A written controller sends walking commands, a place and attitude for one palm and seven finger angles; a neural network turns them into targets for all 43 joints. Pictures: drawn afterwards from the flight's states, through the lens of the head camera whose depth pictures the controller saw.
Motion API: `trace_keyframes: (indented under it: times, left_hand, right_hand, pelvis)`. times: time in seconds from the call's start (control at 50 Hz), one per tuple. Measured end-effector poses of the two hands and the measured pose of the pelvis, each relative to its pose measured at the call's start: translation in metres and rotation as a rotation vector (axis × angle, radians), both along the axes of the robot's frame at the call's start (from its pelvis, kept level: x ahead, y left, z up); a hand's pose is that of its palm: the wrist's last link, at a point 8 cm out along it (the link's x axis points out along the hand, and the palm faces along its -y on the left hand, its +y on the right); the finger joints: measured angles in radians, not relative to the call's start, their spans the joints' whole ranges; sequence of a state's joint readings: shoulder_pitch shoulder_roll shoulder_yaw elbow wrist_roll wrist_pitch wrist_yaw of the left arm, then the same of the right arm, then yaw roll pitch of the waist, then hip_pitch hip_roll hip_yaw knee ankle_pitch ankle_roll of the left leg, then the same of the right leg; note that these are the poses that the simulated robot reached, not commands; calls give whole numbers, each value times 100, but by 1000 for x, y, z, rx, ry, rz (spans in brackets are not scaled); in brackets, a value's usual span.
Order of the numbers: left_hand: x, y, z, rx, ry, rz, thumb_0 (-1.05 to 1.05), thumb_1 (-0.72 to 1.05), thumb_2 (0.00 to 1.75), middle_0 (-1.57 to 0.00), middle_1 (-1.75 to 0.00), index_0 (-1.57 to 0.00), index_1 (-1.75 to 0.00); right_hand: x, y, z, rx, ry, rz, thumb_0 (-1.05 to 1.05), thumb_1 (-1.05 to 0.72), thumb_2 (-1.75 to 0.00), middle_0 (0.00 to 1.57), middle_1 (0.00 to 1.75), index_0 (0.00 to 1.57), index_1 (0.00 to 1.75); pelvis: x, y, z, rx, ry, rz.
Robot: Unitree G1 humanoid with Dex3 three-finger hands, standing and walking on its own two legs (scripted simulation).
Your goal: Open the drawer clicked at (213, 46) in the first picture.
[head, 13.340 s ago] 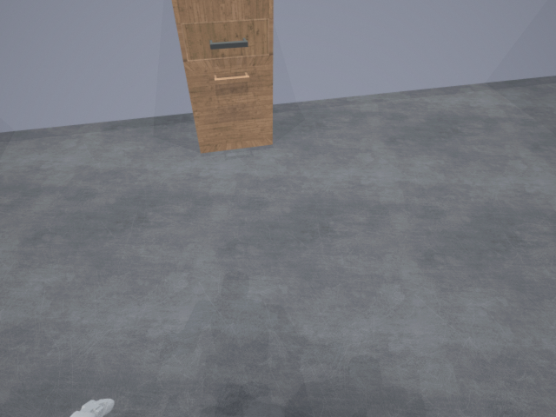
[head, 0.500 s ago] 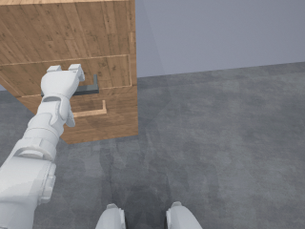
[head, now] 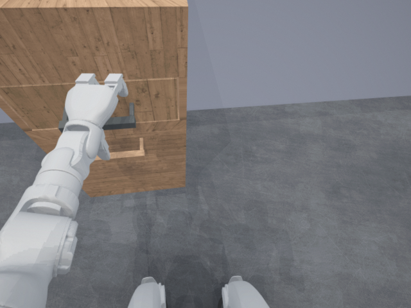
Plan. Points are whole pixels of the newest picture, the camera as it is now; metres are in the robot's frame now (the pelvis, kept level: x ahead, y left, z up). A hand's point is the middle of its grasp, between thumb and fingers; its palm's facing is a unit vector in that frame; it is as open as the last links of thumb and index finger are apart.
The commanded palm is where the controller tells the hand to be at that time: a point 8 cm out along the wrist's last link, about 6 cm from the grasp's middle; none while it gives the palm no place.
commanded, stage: move the hooked fingers above the handle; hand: left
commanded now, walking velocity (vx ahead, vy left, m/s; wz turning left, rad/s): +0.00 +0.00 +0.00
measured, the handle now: (99, 116) +0.56 +0.22 -0.06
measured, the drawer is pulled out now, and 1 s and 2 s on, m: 0.00 0.00 0.00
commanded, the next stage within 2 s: lower the fingers behind the handle in 1.52 s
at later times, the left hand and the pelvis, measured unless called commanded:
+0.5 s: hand (97, 105) +0.53 +0.19 +0.03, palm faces +0.13 -0.08 -0.99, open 13.8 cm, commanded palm +0.49 +0.22 +0.04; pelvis -0.01 +0.00 -0.01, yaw -1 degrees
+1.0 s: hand (89, 121) +0.51 +0.22 -0.01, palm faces -0.02 -0.02 -1.00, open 13.9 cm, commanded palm +0.49 +0.21 +0.04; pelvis -0.02 +0.01 -0.01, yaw -1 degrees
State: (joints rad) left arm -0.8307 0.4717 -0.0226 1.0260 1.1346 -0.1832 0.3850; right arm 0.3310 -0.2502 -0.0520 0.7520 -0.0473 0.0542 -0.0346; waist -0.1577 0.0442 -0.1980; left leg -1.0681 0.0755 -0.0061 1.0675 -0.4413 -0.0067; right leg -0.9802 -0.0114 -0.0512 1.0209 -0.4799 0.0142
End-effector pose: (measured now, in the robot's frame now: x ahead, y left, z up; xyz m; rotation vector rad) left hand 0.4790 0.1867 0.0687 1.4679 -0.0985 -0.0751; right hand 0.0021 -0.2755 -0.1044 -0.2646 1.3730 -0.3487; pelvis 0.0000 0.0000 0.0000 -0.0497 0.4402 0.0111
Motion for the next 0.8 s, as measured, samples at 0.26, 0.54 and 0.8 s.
trace_keyframes:
  times: [0.26, 0.54, 0.8]
  left_hand:
    - [-18, 63, -39, 120, 278, 322, 0, -48, 31, -31, -120, -31, -120]
    - [16, 9, 1, 88, -120, 137, 0, -49, 31, -35, -126, -31, -120]
    - [-18, 53, -9, 102, 150, 149, 0, -49, 31, -33, -122, -32, -120]
  right_hand:
    - [-12, 14, -11, 83, 58, -17, 0, -90, -90, 20, 30, 20, 30]
    - [-13, 6, -12, 35, 15, -19, 0, -90, -90, 20, 30, 20, 30]
    - [-24, 16, -2, 28, 39, -14, 1, -90, -90, 20, 30, 20, 30]
  pelvis:
    - [-7, 2, 5, 14, 10, -17]
    - [-11, 6, -10, 0, 22, -23]
    - [-12, 3, 4, 6, -7, -2]
